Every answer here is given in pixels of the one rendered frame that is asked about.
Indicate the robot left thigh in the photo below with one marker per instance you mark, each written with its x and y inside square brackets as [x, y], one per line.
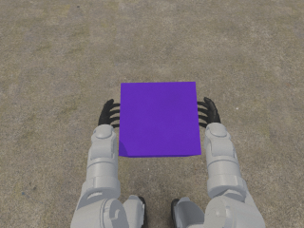
[134, 210]

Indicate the left robot forearm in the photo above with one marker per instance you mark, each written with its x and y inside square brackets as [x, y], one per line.
[101, 179]

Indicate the robot right upper arm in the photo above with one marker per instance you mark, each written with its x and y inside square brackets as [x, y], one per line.
[224, 212]

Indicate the robot left upper arm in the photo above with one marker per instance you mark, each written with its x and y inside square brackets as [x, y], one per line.
[105, 213]

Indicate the right robot forearm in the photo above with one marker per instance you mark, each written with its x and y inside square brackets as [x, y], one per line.
[224, 177]

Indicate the robot left shin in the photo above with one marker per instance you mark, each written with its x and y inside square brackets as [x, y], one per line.
[133, 197]

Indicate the robot right hand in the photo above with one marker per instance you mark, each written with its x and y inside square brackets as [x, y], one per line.
[211, 112]

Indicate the robot left hand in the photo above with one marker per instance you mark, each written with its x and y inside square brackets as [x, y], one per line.
[106, 113]

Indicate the carton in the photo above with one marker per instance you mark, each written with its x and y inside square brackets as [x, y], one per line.
[159, 120]

